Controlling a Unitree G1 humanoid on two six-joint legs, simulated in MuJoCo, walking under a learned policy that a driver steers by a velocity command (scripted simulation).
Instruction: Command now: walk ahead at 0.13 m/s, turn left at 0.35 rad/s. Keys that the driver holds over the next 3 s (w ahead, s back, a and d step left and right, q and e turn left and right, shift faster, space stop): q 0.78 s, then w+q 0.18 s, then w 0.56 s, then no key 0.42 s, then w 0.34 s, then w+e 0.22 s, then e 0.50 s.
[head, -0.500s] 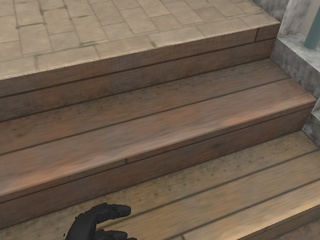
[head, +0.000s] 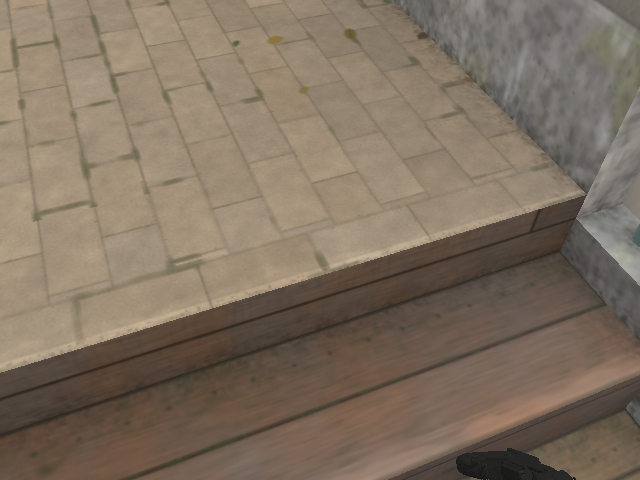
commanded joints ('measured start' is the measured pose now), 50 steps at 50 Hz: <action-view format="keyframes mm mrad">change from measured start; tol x32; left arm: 1 59 87 62 -61 -33 44 -3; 50 -194 116 7 -351 42 -11 94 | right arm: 1 411 -263 -101 105 -59 -44 -32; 50 151 -154 -79 -23 -18 -57 37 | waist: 1 -130 233 -128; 22 -28 210 8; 27 -42 -261 -163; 50 20 4 -20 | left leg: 1 707 244 -928 -776 20 239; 9 440 90 -391 -747 314 129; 18 359 107 -510 -830 -11 113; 24 642 176 -636 -676 472 196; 28 79 -87 -290 160 -262 -201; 30 79 -67 -334 490 -46 -212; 44 -265 80 -251 286 161 -141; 50 170 183 -82 24 189 -32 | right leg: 1 -604 130 279 879 -43 -3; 22 -275 25 -63 105 -321 172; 27 357 -410 481 -308 669 -410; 43 198 -353 69 -536 -445 -229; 50 20 -296 -218 -592 -315 -140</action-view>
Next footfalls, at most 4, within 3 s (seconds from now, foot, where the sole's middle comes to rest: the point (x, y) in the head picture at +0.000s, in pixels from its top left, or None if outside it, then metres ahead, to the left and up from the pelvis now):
0.50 right None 0.21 -0.12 -0.66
1.14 left None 0.13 0.17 -0.66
1.52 right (221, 449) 0.47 0.18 -0.49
2.14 left None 0.55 0.62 -0.33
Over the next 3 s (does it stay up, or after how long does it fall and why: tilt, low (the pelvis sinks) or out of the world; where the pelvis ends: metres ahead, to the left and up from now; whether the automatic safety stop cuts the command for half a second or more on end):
stays up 0.77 0.60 0.45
